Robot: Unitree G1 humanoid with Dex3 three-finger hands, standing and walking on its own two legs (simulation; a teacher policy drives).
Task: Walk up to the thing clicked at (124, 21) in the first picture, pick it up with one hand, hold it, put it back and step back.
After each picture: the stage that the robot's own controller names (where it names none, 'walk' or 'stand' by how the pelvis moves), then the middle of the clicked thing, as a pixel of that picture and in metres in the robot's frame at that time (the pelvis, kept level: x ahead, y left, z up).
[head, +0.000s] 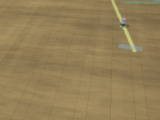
stand; (123, 22) +1.86 -0.49 -0.72
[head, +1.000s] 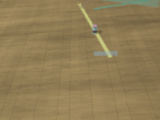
walk; (94, 29) +1.79 +0.00 -0.70
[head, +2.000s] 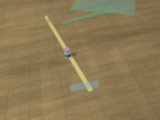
walk; (67, 52) +1.25 +0.28 -0.72
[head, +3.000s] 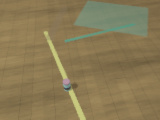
walk; (66, 85) +0.82 +0.23 -0.71
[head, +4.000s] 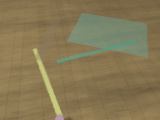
walk; out of the picture +0.50 +0.19 -0.70
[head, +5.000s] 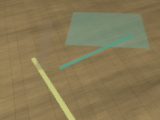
walk; out of the picture +0.40 +0.06 -0.70
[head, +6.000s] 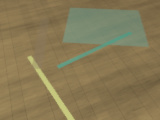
stand; out of the picture +0.35 +0.05 -0.69
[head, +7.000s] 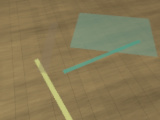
stand; out of the picture +0.31 +0.05 -0.71
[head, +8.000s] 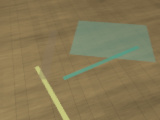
stand; out of the picture +0.32 +0.04 -0.72
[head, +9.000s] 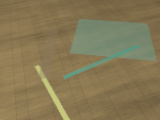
stand; out of the picture +0.31 +0.05 -0.73
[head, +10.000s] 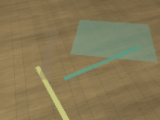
stand; out of the picture +0.30 +0.05 -0.73
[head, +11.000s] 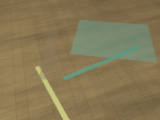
stand; out of the picture +0.30 +0.04 -0.73
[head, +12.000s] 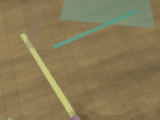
go down; out of the picture +0.33 +0.05 -0.62
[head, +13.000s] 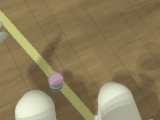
go down; (56, 82) +0.40 +0.09 -0.31
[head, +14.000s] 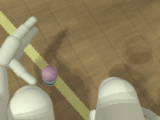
close in; (49, 76) +0.40 +0.10 -0.27
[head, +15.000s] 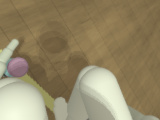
rest palm; (12, 67) +0.39 +0.11 -0.26
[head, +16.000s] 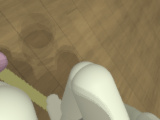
close; out of the picture +0.40 +0.13 -0.24
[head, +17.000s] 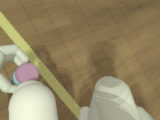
lift; (23, 77) +0.34 +0.19 -0.14
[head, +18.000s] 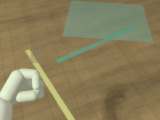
hold; out of the picture +0.34 +0.11 -0.64
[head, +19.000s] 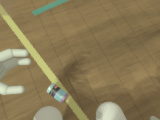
go down; (57, 93) +0.41 +0.10 -0.49
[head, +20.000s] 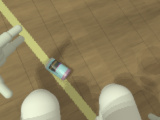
go down; (57, 69) +0.48 +0.09 -0.34
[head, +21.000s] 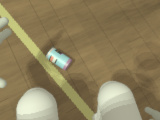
go down; (59, 58) +0.52 +0.07 -0.33
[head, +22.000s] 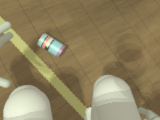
go down; (51, 45) +0.55 +0.06 -0.29
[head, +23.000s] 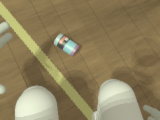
close in; (66, 45) +0.58 +0.03 -0.32
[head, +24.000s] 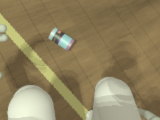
hold; (61, 39) +0.60 +0.03 -0.29
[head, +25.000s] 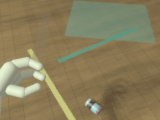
hold; (93, 106) +0.54 -0.07 -0.65
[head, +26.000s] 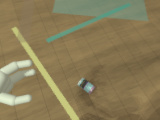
go down; (86, 85) +0.57 -0.07 -0.62
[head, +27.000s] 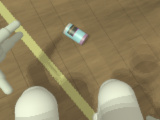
go down; (75, 34) +0.65 -0.02 -0.30
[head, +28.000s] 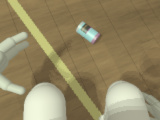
go down; (88, 32) +0.65 -0.04 -0.30
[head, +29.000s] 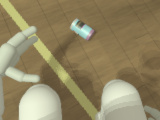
go down; (82, 29) +0.66 -0.03 -0.31
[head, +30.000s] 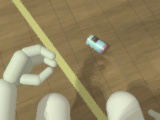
hold; (96, 44) +0.66 -0.06 -0.39
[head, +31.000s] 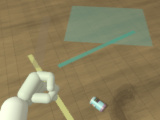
hold; (97, 104) +0.58 -0.10 -0.69
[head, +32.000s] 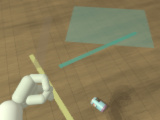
crouch; (98, 104) +0.58 -0.11 -0.69
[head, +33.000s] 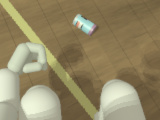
lower; (84, 24) +0.69 -0.07 -0.31
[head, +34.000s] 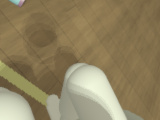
lower; out of the picture +0.73 +0.03 -0.28
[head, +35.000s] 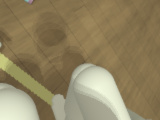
lower; out of the picture +0.73 +0.03 -0.27
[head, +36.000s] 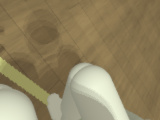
lower; out of the picture +0.75 +0.04 -0.27
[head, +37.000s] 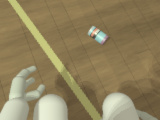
walk; (97, 35) +0.73 -0.11 -0.41
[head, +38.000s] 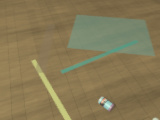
stand; (105, 103) +0.65 -0.19 -0.68
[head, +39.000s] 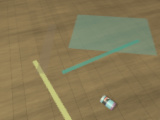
hold; (107, 102) +0.65 -0.19 -0.68
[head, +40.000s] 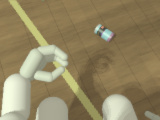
lower; (104, 33) +0.75 -0.16 -0.43
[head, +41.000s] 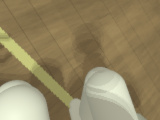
lower; out of the picture +0.82 -0.05 -0.27
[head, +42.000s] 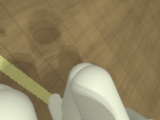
lower; out of the picture +0.84 -0.01 -0.27
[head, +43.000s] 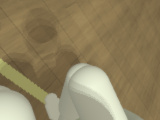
lower; out of the picture +0.86 -0.01 -0.28
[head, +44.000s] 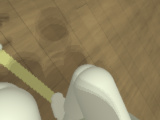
stand; out of the picture +0.87 -0.03 -0.29
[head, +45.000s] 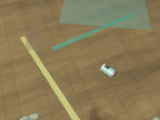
withdraw; (108, 70) +0.77 -0.24 -0.62
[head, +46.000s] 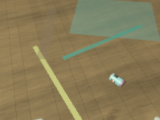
crouch; (116, 80) +0.76 -0.26 -0.66
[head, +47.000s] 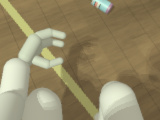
withdraw; (102, 4) +0.86 -0.20 -0.33
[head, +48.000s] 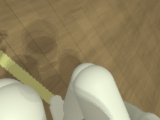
lower; out of the picture +0.92 -0.05 -0.27
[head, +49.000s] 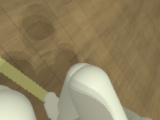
lower; out of the picture +0.92 -0.03 -0.28
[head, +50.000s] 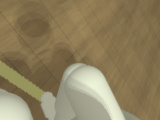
lower; out of the picture +0.93 -0.04 -0.29
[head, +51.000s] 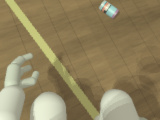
stand; (108, 9) +0.90 -0.20 -0.39
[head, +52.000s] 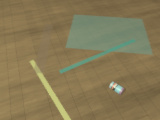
stand; (116, 87) +0.80 -0.31 -0.68
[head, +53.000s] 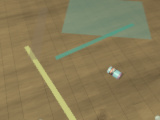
hold; (114, 72) +0.82 -0.30 -0.66
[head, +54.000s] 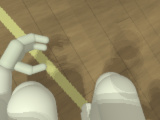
withdraw; out of the picture +0.96 -0.18 -0.28
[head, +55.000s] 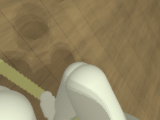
lower; out of the picture +1.01 -0.07 -0.29
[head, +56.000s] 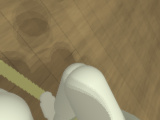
lower; out of the picture +1.02 -0.07 -0.29
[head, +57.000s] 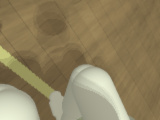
stand; out of the picture +1.03 -0.09 -0.30
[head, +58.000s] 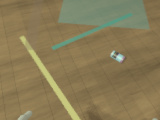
stand; (117, 56) +0.91 -0.35 -0.63
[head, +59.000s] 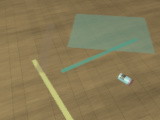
stand; (124, 79) +0.88 -0.38 -0.68
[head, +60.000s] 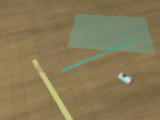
stand; (125, 78) +0.89 -0.38 -0.68
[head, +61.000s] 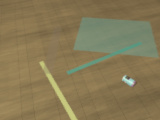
stand; (128, 80) +0.92 -0.37 -0.74
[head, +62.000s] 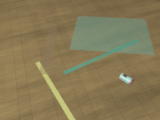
stand; (125, 78) +0.92 -0.36 -0.75
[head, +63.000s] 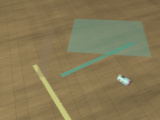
walk; (123, 80) +0.93 -0.35 -0.75
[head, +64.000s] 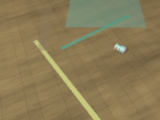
walk; (120, 48) +1.17 -0.31 -0.73
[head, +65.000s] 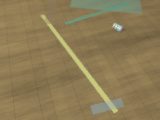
walk; (117, 27) +1.51 -0.39 -0.73
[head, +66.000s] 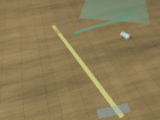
stand; (125, 35) +1.56 -0.44 -0.72
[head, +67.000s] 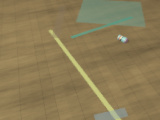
stand; (122, 39) +1.55 -0.43 -0.75
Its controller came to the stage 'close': yes
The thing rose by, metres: 0.25
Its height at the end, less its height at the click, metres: -0.02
